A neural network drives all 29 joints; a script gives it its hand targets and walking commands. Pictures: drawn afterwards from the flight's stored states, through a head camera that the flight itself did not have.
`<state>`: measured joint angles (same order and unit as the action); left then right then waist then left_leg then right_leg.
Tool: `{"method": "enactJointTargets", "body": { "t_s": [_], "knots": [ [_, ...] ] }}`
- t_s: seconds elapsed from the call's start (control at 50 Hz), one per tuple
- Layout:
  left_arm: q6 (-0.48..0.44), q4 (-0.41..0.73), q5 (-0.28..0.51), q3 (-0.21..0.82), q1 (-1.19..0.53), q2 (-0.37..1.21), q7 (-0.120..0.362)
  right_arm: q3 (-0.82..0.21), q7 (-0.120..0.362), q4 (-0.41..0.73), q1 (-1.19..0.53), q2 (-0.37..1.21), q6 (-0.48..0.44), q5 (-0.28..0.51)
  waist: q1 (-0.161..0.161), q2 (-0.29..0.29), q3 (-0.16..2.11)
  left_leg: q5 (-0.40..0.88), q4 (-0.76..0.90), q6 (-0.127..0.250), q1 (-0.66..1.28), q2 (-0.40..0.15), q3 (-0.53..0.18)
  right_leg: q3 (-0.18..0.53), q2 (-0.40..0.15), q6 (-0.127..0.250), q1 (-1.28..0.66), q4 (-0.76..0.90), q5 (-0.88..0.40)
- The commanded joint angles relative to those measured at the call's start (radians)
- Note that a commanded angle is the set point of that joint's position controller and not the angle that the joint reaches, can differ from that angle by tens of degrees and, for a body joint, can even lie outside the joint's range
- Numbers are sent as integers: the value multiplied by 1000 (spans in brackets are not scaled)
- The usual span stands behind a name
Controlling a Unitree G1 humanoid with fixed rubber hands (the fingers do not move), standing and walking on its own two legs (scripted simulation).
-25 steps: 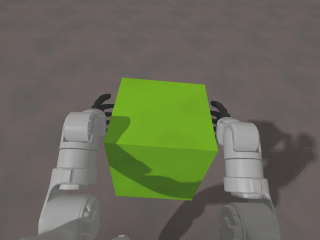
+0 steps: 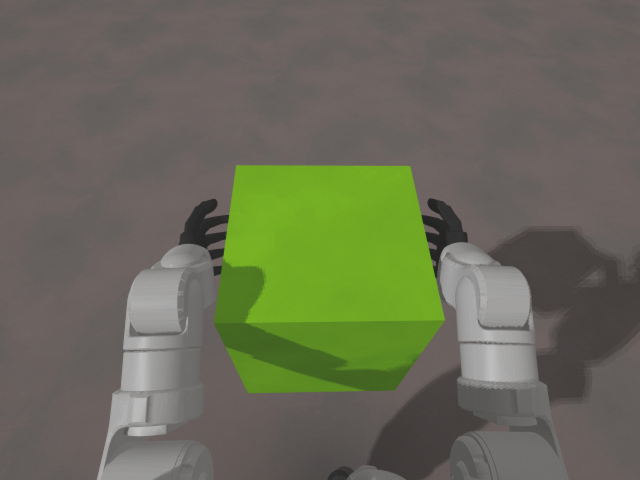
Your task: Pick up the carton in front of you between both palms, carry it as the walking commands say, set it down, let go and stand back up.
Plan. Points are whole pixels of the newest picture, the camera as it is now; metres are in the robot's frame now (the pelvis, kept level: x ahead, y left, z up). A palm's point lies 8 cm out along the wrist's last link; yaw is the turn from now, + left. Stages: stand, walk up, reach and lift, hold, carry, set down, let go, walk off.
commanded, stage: carry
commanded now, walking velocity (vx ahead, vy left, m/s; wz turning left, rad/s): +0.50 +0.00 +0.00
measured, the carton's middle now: (322, 288) +0.35 +0.00 +0.03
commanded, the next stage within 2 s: none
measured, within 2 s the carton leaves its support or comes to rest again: neither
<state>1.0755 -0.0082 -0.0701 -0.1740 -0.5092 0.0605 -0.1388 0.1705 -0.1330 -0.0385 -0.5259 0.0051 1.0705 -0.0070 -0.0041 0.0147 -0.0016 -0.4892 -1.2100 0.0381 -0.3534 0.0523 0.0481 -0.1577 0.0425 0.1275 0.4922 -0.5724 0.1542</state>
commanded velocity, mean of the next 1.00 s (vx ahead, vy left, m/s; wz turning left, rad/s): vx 0.50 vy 0.00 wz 0.00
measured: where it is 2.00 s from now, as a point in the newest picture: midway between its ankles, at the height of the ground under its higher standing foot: (295, 210)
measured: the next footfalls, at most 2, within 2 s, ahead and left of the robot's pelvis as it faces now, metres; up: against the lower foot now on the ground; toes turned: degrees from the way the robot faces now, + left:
left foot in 0.40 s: +0.40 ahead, +0.17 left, +0.00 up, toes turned +10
right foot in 0.88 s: +0.71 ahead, -0.06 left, +0.00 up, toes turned -13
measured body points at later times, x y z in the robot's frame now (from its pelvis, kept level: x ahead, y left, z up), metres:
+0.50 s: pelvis +0.30 +0.08 +0.02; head +0.29 +0.09 +0.47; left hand +0.59 +0.22 +0.07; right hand +0.58 -0.08 +0.08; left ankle +0.36 +0.16 -0.72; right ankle +0.16 -0.04 -0.64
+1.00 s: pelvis +0.60 +0.04 +0.01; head +0.59 +0.02 +0.46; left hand +0.88 +0.19 +0.09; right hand +0.88 -0.12 +0.08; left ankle +0.45 +0.16 -0.63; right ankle +0.67 -0.05 -0.72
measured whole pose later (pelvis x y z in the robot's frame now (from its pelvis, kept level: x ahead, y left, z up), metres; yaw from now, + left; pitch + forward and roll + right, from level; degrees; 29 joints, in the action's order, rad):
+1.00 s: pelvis +0.60 +0.04 +0.01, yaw +1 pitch +3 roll +0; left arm 1.20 0.24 -0.11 -0.10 -0.18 0.14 -0.09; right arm 0.13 -0.09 0.27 -0.17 0.12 1.22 -0.11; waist -0.01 0.03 0.11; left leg -0.41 -1.13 0.00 -0.32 -0.08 0.06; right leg -0.24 -0.06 0.07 0.40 -0.50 0.16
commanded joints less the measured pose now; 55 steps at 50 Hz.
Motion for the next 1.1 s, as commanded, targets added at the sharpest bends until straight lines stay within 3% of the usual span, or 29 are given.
{"method": "enactJointTargets", "body": {
  "t_s": [0.0, 0.04, 0.1, 0.16, 0.24, 0.32, 0.36, 0.38, 0.4, 0.42, 0.44, 0.48, 0.5, 0.56, 0.64, 0.78, 0.82, 0.86, 0.88, 0.9, 0.92, 0.94, 0.96, 0.98, 1.02, 1.08],
  "knots": [
    [24, 147, 455, 725, -709, 961, 244, -685, 239, 133, -672, 1012, 30, 368, -22, -34, 489, 84, -26, -10, -372, -88, -73, 519, -353, 114, -679, 230, -256],
    [49, 174, 490, 727, -747, 984, 251, -655, 224, 120, -635, 1013, 52, 340, -3, -38, 480, 108, 109, -30, -293, -99, -48, 430, -327, 76, -589, 274, -230],
    [87, 153, 482, 699, -696, 988, 265, -632, 215, 87, -558, 1022, 82, 291, -10, -92, 461, 150, 303, -63, -281, -108, -2, 336, -313, 65, -582, 325, -288],
    [114, 106, 453, 670, -611, 1006, 288, -638, 220, 77, -508, 1050, 102, 262, -14, -129, 410, 286, 475, -82, -279, -112, 43, 241, -276, 30, -594, 348, -349],
    [128, 90, 401, 651, -490, 1030, 311, -675, 241, 116, -456, 1101, 118, 265, -17, -175, 338, 419, 651, -78, -233, -99, 93, 152, -251, -8, -597, 363, -359],
    [125, 132, 354, 665, -359, 1038, 315, -716, 270, 180, -386, 1131, 128, 290, -20, -202, 294, 467, 801, -64, -113, -92, 144, 105, -252, -36, -593, 305, -368],
    [120, 169, 339, 692, -304, 1038, 313, -727, 288, 196, -313, 1133, 126, 294, 2, -136, 345, 425, 854, -44, 168, -63, 202, 36, -218, -73, -476, 102, -405],
    [117, 187, 333, 703, -277, 1027, 313, -727, 296, 196, -263, 1127, 123, 291, 18, -80, 410, 338, 830, -23, 379, -140, 107, 14, -196, -101, -331, -69, -279],
    [122, 214, 342, 727, -273, 1042, 315, -719, 301, 197, -226, 1097, 116, 271, 23, 154, 499, 230, 872, 88, 588, -411, -317, -1, -118, -144, -71, -375, -22],
    [121, 242, 349, 746, -268, 1051, 319, -725, 303, 202, -196, 1103, 105, 266, 25, 317, 470, 259, 969, 177, 680, -490, -549, 59, -29, -146, 189, -521, 318],
    [110, 263, 360, 769, -266, 1070, 323, -734, 305, 253, -189, 1111, 97, 274, 22, 243, 436, 328, 957, 175, 640, -489, -489, 136, -89, -122, 252, -630, 334],
    [93, 332, 380, 787, -261, 1070, 320, -754, 312, 326, -193, 1160, 84, 300, 21, 75, 404, 388, 969, 117, 504, -438, -318, 160, -163, -107, 217, -601, 229],
    [86, 359, 382, 802, -247, 1066, 315, -764, 313, 353, -190, 1158, 80, 312, 17, 59, 391, 373, 1000, 92, 435, -415, -245, 160, -183, -112, 177, -532, 184],
    [76, 379, 375, 819, -152, 1062, 301, -773, 315, 386, -116, 1119, 79, 321, 15, 117, 386, 342, 1045, 89, 390, -360, -104, 105, -167, -138, 133, -391, 105],
    [80, 380, 351, 815, -63, 1018, 293, -776, 322, 398, -38, 1059, 89, 316, 18, 111, 320, 434, 1062, 89, 412, -321, -15, 48, -159, -161, 156, -167, -12],
    [127, 403, 353, 795, -64, 925, 295, -760, 306, 412, -21, 963, 125, 287, 28, 129, 182, 586, 1026, 69, 429, -303, 61, -30, -123, -125, 92, 50, -107],
    [140, 390, 353, 780, -82, 896, 296, -758, 302, 404, -48, 940, 138, 283, 22, 140, 178, 677, 946, 53, 429, -298, 86, -60, -104, -105, -1, 93, -71],
    [149, 356, 347, 758, -75, 878, 297, -760, 297, 395, -69, 921, 150, 285, -4, 80, 274, 781, 664, 6, 302, -236, 180, -129, -38, -91, -337, 131, 4],
    [151, 334, 340, 746, -66, 866, 298, -762, 295, 398, -89, 907, 157, 285, -24, -35, 345, 592, 425, -37, 98, -194, 179, 115, -192, -58, -558, 181, 134],
    [145, 307, 332, 734, -77, 862, 300, -774, 292, 416, -128, 922, 167, 298, -31, -312, 426, 291, 108, -80, -203, -76, 148, 577, -450, 83, -771, 292, 225],
    [143, 302, 344, 736, -65, 901, 301, -776, 296, 408, -147, 939, 166, 304, -26, -317, 402, 22, -41, -59, -331, -53, 26, 675, -475, 109, -755, 355, 27],
    [139, 324, 358, 743, -87, 927, 304, -780, 299, 387, -144, 985, 159, 310, -19, -238, 402, 28, -110, -31, -352, -113, -26, 551, -453, 93, -720, 321, -92],
    [132, 337, 369, 755, -107, 967, 308, -777, 302, 385, -141, 1017, 149, 311, -17, -125, 404, 77, -97, -21, -344, -153, -46, 462, -435, 67, -663, 305, -134],
    [123, 357, 377, 767, -130, 1002, 312, -782, 304, 380, -136, 1045, 139, 308, -12, -62, 383, 140, -18, -20, -317, -187, -57, 380, -413, 29, -585, 325, -121],
    [109, 378, 389, 783, -143, 1037, 321, -793, 298, 394, -125, 1071, 119, 294, -5, -103, 373, 224, 100, -30, -258, -194, -22, 254, -369, -14, -499, 374, -23],
    [102, 396, 397, 786, -114, 1019, 328, -801, 286, 413, -93, 1090, 104, 281, -6, -148, 336, 290, 271, -59, -264, -191, 24, 167, -343, -5, -473, 442, 44]
  ]
}}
